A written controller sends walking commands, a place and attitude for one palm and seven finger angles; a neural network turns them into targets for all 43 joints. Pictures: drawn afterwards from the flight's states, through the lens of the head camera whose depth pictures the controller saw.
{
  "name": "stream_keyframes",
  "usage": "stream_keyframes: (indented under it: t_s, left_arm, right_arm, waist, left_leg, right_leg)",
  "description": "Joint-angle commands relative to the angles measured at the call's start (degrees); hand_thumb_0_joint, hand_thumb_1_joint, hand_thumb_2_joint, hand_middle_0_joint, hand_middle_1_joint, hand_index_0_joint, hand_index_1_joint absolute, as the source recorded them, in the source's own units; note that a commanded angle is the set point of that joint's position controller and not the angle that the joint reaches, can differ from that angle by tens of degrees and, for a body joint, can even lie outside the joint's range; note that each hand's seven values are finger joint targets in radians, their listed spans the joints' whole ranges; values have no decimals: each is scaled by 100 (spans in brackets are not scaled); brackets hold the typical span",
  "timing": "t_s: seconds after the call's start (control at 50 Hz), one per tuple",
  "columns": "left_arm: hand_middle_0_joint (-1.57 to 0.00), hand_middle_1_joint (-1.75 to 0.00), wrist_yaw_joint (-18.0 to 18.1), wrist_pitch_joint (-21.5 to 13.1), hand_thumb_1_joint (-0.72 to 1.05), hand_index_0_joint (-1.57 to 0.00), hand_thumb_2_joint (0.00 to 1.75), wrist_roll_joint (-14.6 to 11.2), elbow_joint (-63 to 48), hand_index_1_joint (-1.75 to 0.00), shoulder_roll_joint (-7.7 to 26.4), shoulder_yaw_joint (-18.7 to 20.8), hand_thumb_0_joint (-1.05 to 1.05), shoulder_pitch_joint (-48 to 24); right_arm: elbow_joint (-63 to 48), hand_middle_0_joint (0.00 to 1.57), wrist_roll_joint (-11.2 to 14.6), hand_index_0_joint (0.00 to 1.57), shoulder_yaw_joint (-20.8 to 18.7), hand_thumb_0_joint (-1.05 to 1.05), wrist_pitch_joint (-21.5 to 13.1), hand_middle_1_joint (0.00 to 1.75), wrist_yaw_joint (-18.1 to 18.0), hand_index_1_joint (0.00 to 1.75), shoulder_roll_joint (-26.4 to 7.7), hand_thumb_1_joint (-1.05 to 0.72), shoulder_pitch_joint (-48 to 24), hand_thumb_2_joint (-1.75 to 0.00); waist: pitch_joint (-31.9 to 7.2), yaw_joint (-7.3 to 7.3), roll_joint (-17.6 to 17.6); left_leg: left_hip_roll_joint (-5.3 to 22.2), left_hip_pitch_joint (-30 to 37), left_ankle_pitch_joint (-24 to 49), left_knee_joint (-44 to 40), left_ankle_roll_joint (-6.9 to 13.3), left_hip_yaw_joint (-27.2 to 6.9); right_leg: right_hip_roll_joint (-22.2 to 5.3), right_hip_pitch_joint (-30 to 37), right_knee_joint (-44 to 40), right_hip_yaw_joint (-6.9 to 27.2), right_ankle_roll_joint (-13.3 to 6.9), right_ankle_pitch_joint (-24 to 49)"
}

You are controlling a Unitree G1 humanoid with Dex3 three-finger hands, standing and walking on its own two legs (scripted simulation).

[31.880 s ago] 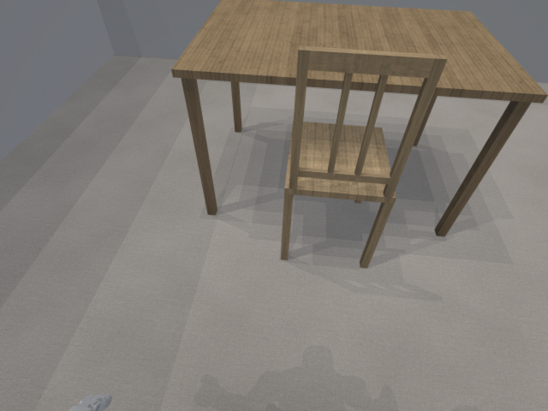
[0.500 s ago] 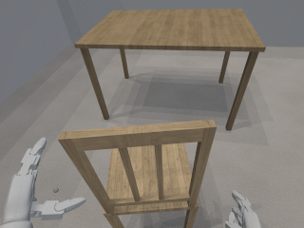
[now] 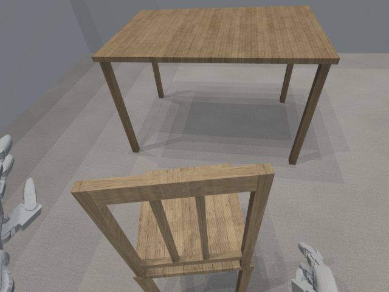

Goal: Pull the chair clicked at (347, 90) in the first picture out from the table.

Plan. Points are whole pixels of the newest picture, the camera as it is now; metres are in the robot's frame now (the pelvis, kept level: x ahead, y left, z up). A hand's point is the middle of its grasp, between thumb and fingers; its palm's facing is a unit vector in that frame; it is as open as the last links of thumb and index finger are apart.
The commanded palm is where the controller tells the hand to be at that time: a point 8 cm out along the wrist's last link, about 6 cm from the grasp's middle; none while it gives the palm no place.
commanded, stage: draw the hand back to the body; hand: left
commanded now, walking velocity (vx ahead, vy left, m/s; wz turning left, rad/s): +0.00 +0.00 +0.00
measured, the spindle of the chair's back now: (166, 234) +0.27 +0.11 -0.07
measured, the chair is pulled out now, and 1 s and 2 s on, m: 0.66 0.66 0.66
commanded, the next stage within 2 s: step back with the hand held close in 0.26 s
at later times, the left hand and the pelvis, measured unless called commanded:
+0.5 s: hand (31, 199) +0.20 +0.29 +0.17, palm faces +0.49 -0.76 -0.43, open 7.4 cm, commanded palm +0.14 +0.31 +0.18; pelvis -0.01 +0.02 +0.00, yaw -1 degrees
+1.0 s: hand (17, 245) +0.14 +0.28 +0.15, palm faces +0.48 -0.75 -0.46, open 7.4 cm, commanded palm +0.08 +0.31 +0.18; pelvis -0.07 +0.01 -0.01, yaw -1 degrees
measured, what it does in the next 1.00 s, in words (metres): shifts its weight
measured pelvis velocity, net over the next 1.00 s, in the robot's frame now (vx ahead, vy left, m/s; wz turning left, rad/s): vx -0.07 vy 0.01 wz -0.02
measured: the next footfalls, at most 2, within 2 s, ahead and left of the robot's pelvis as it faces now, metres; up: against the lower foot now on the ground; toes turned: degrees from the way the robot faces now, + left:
right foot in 1.78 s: -0.11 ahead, -0.14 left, +0.00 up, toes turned +0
left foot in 2.00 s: -0.11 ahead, +0.13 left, +0.00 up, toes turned +3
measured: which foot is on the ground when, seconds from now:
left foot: down 0.00-1.00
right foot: down 0.00-1.00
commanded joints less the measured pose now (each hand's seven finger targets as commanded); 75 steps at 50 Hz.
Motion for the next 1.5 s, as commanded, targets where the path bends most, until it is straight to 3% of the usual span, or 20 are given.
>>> stream_keyframes:
  t_s: [0.0,0.1,0.32,0.36,0.38,0.4,0.42,0.46,0.52,0.64,0.82,0.9,0.98,1.04,1.12,1.22,1.32,1.36,1.42,1.48]
  left_arm:
    - [-20,-30,26,-221,90,-20,90,11,-892,-30,953,529,0,-108]
    - [-20,-30,93,-262,90,-20,90,53,-1755,-30,1308,719,0,-264]
    - [-20,-30,62,-82,90,-20,90,40,-981,-30,860,421,0,-336]
    - [-20,-30,25,-122,90,-20,90,47,-1263,-30,844,268,0,-717]
    - [-20,-30,34,-433,90,-20,90,-82,-1513,-30,1653,1118,0,-1514]
    - [-20,-30,7,-529,90,-20,90,-29,-1354,-30,1721,1142,0,-1611]
    - [-20,-30,-8,-504,90,-20,90,-24,-1023,-30,1333,903,0,-1009]
    - [-20,-30,-50,-469,90,-20,90,15,-992,-30,999,687,0,-291]
    - [-20,-30,-15,-499,90,-20,90,48,-1349,-30,1024,756,0,325]
    - [-20,-30,116,-636,90,-20,90,24,-2094,-30,1517,1286,0,881]
    - [-20,-30,172,-497,90,-20,90,11,-1347,-30,1124,923,0,445]
    - [-20,-30,191,-413,90,-20,90,79,-1353,-30,1205,785,0,8]
    - [-20,-30,234,-429,90,-20,90,150,-1722,-30,1410,842,0,-227]
    - [-20,-30,301,-541,90,-20,90,164,-2235,-30,1621,1050,0,-137]
    - [-20,-30,321,-663,90,-20,90,167,-2412,-30,1571,1257,0,357]
    - [-20,-30,262,-715,90,-20,90,157,-1828,-30,1453,1309,0,560]
    - [-20,-30,208,-904,90,-20,90,366,-1445,-30,1280,1149,0,-252]
    - [-20,-30,163,-905,90,-20,90,354,-1461,-30,1238,991,0,-433]
    - [-20,-30,189,-909,90,-20,90,250,-1831,-30,1525,1044,0,-419]
    - [-20,-30,215,-910,90,-20,90,182,-2257,-30,1689,1191,0,-199]
  right_arm:
    - [-906,20,-30,20,-206,0,-229,30,-23,30,-506,-90,-701,-90]
    - [-956,20,-83,20,-172,0,-333,30,-23,30,-479,-90,-722,-90]
    - [-861,20,-57,20,-153,0,-188,30,-25,30,-486,-90,-679,-90]
    - [-919,20,-66,20,-121,0,-207,30,21,30,-518,-90,-688,-90]
    - [-1027,20,2,20,-143,0,-60,30,-7,30,-591,-90,-605,-90]
    - [-965,20,-19,20,-115,0,19,30,-35,30,-547,-90,-552,-90]
    - [-976,20,-37,20,-122,0,54,30,-50,30,-499,-90,-665,-90]
    - [-1098,20,-79,20,-141,0,170,30,-12,30,-536,-90,-668,-90]
    - [-1223,20,-108,20,-174,0,307,30,27,30,-512,-90,-729,-90]
    - [-1394,20,-51,20,-275,0,443,30,-30,30,-391,-90,-731,-90]
    - [-1223,20,-24,20,-289,0,431,30,-169,30,-426,-90,-560,-90]
    - [-1203,20,-26,20,-268,0,413,30,-167,30,-464,-90,-499,-90]
    - [-1281,20,-87,20,-167,0,386,30,-160,30,-478,-90,-441,-90]
    - [-1328,20,-109,20,-129,0,342,30,-189,30,-522,-90,-417,-90]
    - [-1436,20,-55,20,-176,0,220,30,-159,30,-535,-90,-399,-90]
    - [-1394,20,-11,20,-320,0,124,30,-118,30,-522,-90,-354,-90]
    - [-1224,20,-67,20,-357,0,-24,30,-106,30,-617,-90,-248,-90]
    - [-1225,20,-64,20,-361,0,-33,30,-61,30,-620,-90,-203,-90]
    - [-1062,20,-149,20,-297,0,-14,30,-13,30,-497,-90,-259,-90]
    - [-962,20,-212,20,-246,0,82,30,62,30,-441,-90,-231,-90]
  waist:
    - [-320,55,-433]
    - [-816,78,26]
    - [50,13,-355]
    - [-177,-8,-273]
    - [507,-190,-400]
    - [474,-211,-373]
    - [493,-204,-479]
    - [-87,-195,-360]
    - [-865,-190,46]
    - [-1485,-201,-330]
    - [-500,-261,-222]
    - [-79,-276,-910]
    - [-160,-234,-1240]
    - [-471,-216,-596]
    - [-832,-222,506]
    - [-516,-234,55]
    - [373,-296,-123]
    - [366,-288,-770]
    - [-70,-293,-1431]
    - [-743,-288,-1656]
  left_leg:
    - [-46,-936,1621,-542,245,144]
    - [-62,-650,2025,-522,201,125]
    - [26,-904,1900,-671,158,73]
    - [2,-812,1948,-669,174,71]
    - [177,-1132,1384,-603,304,83]
    - [166,-1268,1007,-696,291,-31]
    - [153,-1253,1086,-719,300,-30]
    - [195,-1037,1802,-660,300,5]
    - [289,-904,2839,-520,264,-33]
    - [286,-1161,3049,-184,204,-113]
    - [360,-2097,1205,-486,318,-142]
    - [69,-2281,-377,-178,358,-43]
    - [-100,-1918,-846,353,388,47]
    - [8,-2045,-1040,34,443,-159]
    - [504,-3228,-834,-878,615,-677]
    - [463,-3903,-848,-545,592,-550]
    - [527,-4976,-2460,-556,756,-697]
    - [329,-4435,-2231,-29,647,-537]
    - [-182,-2407,-1200,1325,381,24]
    - [-283,-1423,-903,1646,305,229]
  right_leg:
    - [-57,958,-401,130,-220,792]
    - [-70,1198,-371,167,-253,1141]
    - [-15,836,-386,92,-269,884]
    - [-37,891,-400,91,-255,910]
    - [-239,255,-658,706,-225,1261]
    - [-324,332,-662,687,-268,1069]
    - [-319,316,-649,667,-268,1156]
    - [-336,643,-343,527,-220,1772]
    - [-401,1028,9,394,-197,2520]
    - [-502,1240,304,449,-235,3139]
    - [-368,615,237,544,-129,1600]
    - [-536,-75,-643,1034,-204,-160]
    - [-710,-892,-1319,1182,-250,-2006]
    - [-629,-643,-1047,1017,-231,-1977]
    - [-139,939,441,490,-33,-379]
    - [-165,1099,800,630,-44,709]
    - [-60,829,748,1108,-95,-832]
    - [-199,122,292,1365,-188,-1280]
    - [-841,-1474,-1181,2005,-506,-1898]
    - [-1092,-1741,-1464,1805,-553,-2123]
